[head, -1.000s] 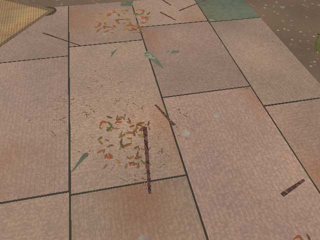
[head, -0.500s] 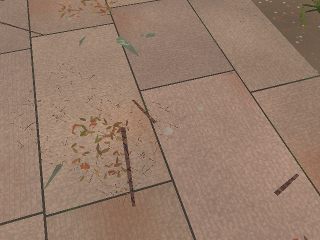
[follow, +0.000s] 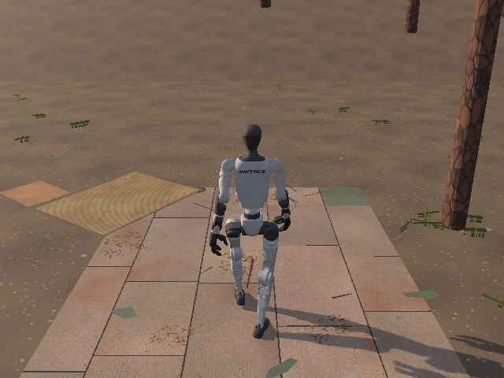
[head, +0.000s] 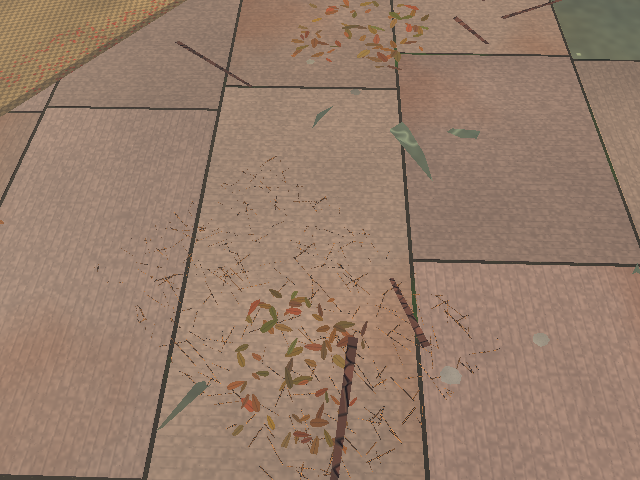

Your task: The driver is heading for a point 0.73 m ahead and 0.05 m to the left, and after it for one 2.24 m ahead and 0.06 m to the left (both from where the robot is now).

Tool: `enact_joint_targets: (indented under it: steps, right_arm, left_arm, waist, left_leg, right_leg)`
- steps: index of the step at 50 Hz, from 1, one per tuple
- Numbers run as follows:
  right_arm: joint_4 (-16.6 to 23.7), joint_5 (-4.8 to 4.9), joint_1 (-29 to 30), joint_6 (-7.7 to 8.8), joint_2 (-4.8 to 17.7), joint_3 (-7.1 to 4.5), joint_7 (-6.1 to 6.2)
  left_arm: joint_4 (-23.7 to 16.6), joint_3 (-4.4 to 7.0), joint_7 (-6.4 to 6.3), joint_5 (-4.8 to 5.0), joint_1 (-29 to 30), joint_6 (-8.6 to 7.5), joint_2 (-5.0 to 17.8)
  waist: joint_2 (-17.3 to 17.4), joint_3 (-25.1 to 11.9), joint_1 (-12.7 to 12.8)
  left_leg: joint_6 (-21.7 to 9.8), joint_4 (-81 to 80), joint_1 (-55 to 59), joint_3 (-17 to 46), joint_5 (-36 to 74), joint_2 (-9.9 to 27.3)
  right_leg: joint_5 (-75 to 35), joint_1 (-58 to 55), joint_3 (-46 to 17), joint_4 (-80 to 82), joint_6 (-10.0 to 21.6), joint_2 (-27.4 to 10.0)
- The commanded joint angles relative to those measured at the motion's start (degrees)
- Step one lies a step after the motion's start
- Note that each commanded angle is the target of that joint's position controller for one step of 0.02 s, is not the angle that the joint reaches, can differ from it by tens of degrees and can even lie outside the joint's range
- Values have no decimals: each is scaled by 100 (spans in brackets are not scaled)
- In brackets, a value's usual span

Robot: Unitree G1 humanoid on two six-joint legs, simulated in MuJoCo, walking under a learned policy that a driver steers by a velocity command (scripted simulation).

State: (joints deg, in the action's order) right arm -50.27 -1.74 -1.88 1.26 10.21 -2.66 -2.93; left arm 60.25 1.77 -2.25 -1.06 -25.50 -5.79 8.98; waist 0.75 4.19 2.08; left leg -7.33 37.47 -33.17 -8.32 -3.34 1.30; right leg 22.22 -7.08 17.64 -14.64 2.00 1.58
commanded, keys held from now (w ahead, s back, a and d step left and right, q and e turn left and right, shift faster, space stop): w+q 0.24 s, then w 0.62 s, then w+e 0.14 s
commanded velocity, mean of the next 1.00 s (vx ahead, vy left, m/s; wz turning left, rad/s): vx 0.50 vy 0.00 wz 0.24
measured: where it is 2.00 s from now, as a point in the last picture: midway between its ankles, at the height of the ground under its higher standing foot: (312, 228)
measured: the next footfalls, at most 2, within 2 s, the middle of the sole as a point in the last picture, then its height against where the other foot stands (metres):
left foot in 0.08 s outside the picture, level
right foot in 0.60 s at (366, 432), level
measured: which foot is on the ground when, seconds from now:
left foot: up 0.00-0.06, down 0.08-0.62, up 0.64-1.00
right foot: down 0.00-0.08, up 0.10-0.58, down 0.60-1.00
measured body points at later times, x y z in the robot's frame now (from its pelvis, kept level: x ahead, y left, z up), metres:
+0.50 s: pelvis +0.28 +0.02 +0.01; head +0.31 +0.04 +0.46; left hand +0.41 +0.28 -0.11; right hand +0.31 -0.25 -0.12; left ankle +0.15 +0.05 -0.73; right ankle +0.48 -0.09 -0.69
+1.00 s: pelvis +0.56 +0.04 +0.02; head +0.59 +0.04 +0.46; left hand +0.45 +0.27 -0.12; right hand +0.78 -0.14 -0.10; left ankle +0.67 +0.22 -0.68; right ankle +0.51 -0.05 -0.73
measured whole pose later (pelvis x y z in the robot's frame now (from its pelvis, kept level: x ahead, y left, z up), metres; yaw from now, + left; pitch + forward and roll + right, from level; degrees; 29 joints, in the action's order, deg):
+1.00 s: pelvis +0.56 +0.04 +0.02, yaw +13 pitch +1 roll -1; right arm -47.7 -1.9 -4.5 2.1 13.0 -1.2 -2.2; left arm 55.9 1.9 0.7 -0.3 -26.0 -5.0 10.8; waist 2.6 2.1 3.3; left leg 0.1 41.5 -35.6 -0.3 -2.9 5.6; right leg 12.5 0.3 2.1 -11.8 4.4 4.8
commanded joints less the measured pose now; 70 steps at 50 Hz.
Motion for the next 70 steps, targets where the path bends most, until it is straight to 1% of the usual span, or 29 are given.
enact_joint_targets:
  steps: [1,3,4,5,6,8,9,11,14,19,25,28,30,31,32,33,34,37,44,51,54,56,57,58,59,60,62,64,70]
  right_arm:
    - [143,-20,-585,26,451,-134,39]
    - [-188,-72,-1733,77,773,-311,102]
    - [-259,-127,-2209,84,1265,-480,175]
    - [-100,-54,-1924,17,1757,-579,180]
    - [-105,64,-1971,-45,1615,-536,212]
    - [-93,95,-1399,6,1110,-397,268]
    - [-61,126,-1245,71,998,-350,300]
    - [-38,178,-1230,217,933,-291,315]
    - [-113,179,-1596,313,1139,-317,295]
    - [-258,167,-2293,319,1033,-247,275]
    - [-357,67,-2657,334,1119,-189,363]
    - [-330,37,-2321,372,1295,-203,411]
    - [-330,36,-2138,379,1361,-208,379]
    - [-167,76,-2241,399,1079,-127,357]
    - [-188,311,-3096,381,602,-67,314]
    - [-241,102,-2737,355,1084,-135,341]
    - [-121,85,-2237,358,1082,-147,306]
    - [-27,-22,-1961,253,826,-78,198]
    - [359,-61,-797,113,656,16,78]
    - [785,21,423,190,566,130,105]
    - [857,49,341,274,742,84,153]
    - [577,27,-652,373,949,-19,233]
    - [365,-86,-1510,455,1231,-121,313]
    - [403,-245,-2261,479,1768,-240,401]
    - [385,-132,-2072,355,1926,-314,371]
    - [518,-61,-1577,294,1349,-195,339]
    - [549,-11,-1049,341,796,-55,314]
    - [428,31,-1114,433,739,-39,347]
    - [196,74,-1608,573,869,-115,337]
  left_arm:
    - [-197,232,-103,-34,-142,61,1088]
    - [-348,286,-19,-30,40,144,1220]
    - [-539,261,37,-9,133,139,1047]
    - [-1045,201,169,78,132,94,584]
    - [-1233,244,203,16,924,8,955]
    - [-1255,232,214,86,949,-99,935]
    - [-1239,235,194,-10,885,-15,904]
    - [-1235,216,225,-170,733,220,795]
    - [-1428,191,294,-168,1128,366,733]
    - [-1781,146,357,-116,2193,389,756]
    - [-2146,77,409,-54,3076,301,805]
    - [-1999,150,357,-28,2350,237,995]
    - [-1507,280,229,-49,759,159,1231]
    - [-1358,379,145,-193,-182,125,1638]
    - [-1271,513,205,-260,-264,151,2147]
    - [-1323,418,282,-56,248,215,1642]
    - [-1424,319,300,5,846,210,1262]
    - [-1232,172,286,-12,1018,102,844]
    - [-801,184,297,86,218,-20,995]
    - [-628,203,238,58,-318,51,1141]
    - [-679,254,194,11,-163,96,1278]
    - [-745,292,202,27,78,112,1361]
    - [-819,263,225,73,112,101,1219]
    - [-1106,156,230,210,-20,89,744]
    - [-1202,190,207,246,-396,147,751]
    - [-1040,273,177,104,-217,249,1104]
    - [-1080,259,292,53,219,298,864]
    - [-1098,273,384,-81,245,448,799]
    - [-1495,271,529,-89,1179,599,776]
  waist:
    - [-730,-283,-519]
    - [-564,-877,-1042]
    - [85,-1290,-1253]
    - [1302,-1621,-728]
    - [135,-1259,-914]
    - [-483,-300,-367]
    - [-531,-210,-170]
    - [-353,-305,10]
    - [-98,-251,-53]
    - [236,-167,-510]
    - [349,27,-774]
    - [447,-153,-302]
    - [240,-964,442]
    - [-335,-1698,705]
    - [-1801,-2228,238]
    - [-794,-1654,122]
    - [-387,-804,-28]
    - [-397,-323,-314]
    - [-424,-8,-190]
    - [-490,-20,133]
    - [-572,-105,-27]
    - [-437,-531,-502]
    - [-103,-1117,-817]
    - [752,-2033,-959]
    - [1648,-2331,-640]
    - [666,-1474,-474]
    - [290,-489,-279]
    - [522,-309,-111]
    - [330,-177,-137]
  left_leg:
    - [-368,-75,890,-310,-756,-534]
    - [-689,-826,2422,-52,-933,-737]
    - [-1060,-1097,3606,1374,-1456,315]
    - [-2094,-1774,5025,4742,-1185,1814]
    - [-1933,-2254,4707,4608,-1355,1761]
    - [-1378,-2500,3341,3425,-384,1425]
    - [-1204,-2503,2904,2955,261,1143]
    - [-1089,-2517,2475,2456,1025,782]
    - [-946,-2609,2375,2094,1537,544]
    - [-459,-2622,3073,1905,1969,437]
    - [-448,-2458,3962,1976,2299,742]
    - [-246,-1880,3935,1837,3802,849]
    - [-85,-65,3526,1537,4091,535]
    - [-10,1592,2475,1331,2170,187]
    - [236,3530,568,1043,-2427,-962]
    - [120,3912,40,1570,-2362,-608]
    - [132,3736,-75,1503,-1808,-320]
    - [249,2981,382,1297,-1325,119]
    - [631,1727,-447,764,-388,483]
    - [790,-163,-13,574,225,137]
    - [647,-574,489,701,-271,27]
    - [470,-1173,1837,655,-463,-182]
    - [270,-1283,3145,1055,-486,263]
    - [-60,-1463,4656,2837,-1241,1892]
    - [-516,-2161,4942,4728,-1606,2586]
    - [-426,-2236,4200,4125,-2166,2320]
    - [-154,-2614,2918,2618,-1465,1740]
    - [-20,-2789,2478,1804,-704,1447]
    - [-140,-3007,2765,718,358,1388]
  right_leg:
    - [-7297,-22,-190,-1280,313,-1700]
    - [-6270,585,-176,-3388,326,-1679]
    - [-3607,1869,-174,-5265,186,-1349]
    - [952,4410,-865,-7288,-140,56]
    - [432,5125,-1894,-7235,-61,-245]
    - [-365,4818,-1940,-6138,-39,-710]
    - [-401,4456,-1966,-5763,-120,-820]
    - [-412,3952,-1934,-5302,-294,-869]
    - [-925,4144,-1723,-4597,-456,-879]
    - [-2043,4593,-1574,-3258,-382,-806]
    - [-2111,4603,-1432,-2100,-68,-494]
    - [-1513,3410,-1393,-1648,250,-160]
    - [-1589,1494,-1396,-1176,506,-31]
    - [-1025,74,-2703,-1170,768,-1244]
    - [-839,-1109,-5597,-472,1625,-2646]
    - [-131,-511,-5850,-70,1478,-2384]
    - [-142,368,-4805,13,1346,-2201]
    - [-1576,1479,-3285,388,963,-1489]
    - [-2606,1389,-2454,850,1005,-1178]
    - [-3564,906,-2516,328,943,-1120]
    - [-3897,710,-2800,-112,856,-1280]
    - [-4373,887,-2732,-1168,686,-1076]
    - [-3753,1515,-2495,-2348,574,-738]
    - [-1540,2840,-2059,-4147,396,-163]
    - [868,4075,-1892,-5235,373,312]
    - [509,4377,-2148,-5635,415,-142]
    - [-238,4174,-2129,-5290,327,-493]
    - [-467,3958,-2053,-5141,203,-632]
    - [-1466,4776,-1945,-4752,7,-755]
Velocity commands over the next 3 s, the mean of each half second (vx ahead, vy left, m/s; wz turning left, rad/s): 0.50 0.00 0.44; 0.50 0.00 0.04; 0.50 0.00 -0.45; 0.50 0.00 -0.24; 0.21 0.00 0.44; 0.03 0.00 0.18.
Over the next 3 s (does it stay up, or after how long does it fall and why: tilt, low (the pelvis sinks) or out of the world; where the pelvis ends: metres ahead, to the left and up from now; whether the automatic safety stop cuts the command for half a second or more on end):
stays up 1.26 -0.01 0.01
